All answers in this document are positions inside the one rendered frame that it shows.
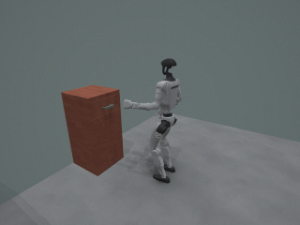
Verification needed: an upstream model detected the left robot forearm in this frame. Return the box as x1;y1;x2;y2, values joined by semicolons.
131;102;158;111

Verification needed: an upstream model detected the robot right upper arm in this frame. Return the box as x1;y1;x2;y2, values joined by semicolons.
176;79;182;102

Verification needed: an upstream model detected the robot left upper arm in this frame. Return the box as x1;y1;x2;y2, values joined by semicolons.
153;81;167;110

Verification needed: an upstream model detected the drawer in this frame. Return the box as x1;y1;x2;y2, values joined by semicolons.
90;94;119;120

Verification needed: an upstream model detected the right robot thigh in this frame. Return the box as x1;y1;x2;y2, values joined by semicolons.
160;117;177;147

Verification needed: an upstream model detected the cabinet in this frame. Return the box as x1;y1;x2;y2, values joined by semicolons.
61;85;124;176

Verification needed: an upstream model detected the robot left hand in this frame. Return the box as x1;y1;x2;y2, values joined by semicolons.
123;99;132;110

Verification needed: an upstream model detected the handle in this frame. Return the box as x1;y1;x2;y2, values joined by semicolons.
102;104;114;110

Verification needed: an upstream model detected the robot right hand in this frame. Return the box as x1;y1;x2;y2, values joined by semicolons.
156;109;163;119

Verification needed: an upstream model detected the robot right foot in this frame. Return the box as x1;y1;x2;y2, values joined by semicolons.
163;164;175;173

